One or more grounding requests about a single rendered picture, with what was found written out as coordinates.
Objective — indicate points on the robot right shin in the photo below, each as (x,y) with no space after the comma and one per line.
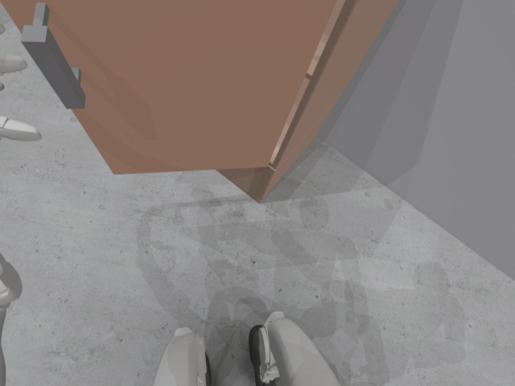
(269,372)

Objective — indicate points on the cupboard door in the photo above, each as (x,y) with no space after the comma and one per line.
(180,85)

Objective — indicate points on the handle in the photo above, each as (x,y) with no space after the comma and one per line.
(44,50)

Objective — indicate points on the robot left hand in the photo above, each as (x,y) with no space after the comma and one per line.
(15,130)

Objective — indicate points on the robot left upper arm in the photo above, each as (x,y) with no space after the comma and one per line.
(10,290)

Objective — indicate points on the robot left thigh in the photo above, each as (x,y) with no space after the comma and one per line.
(182,362)

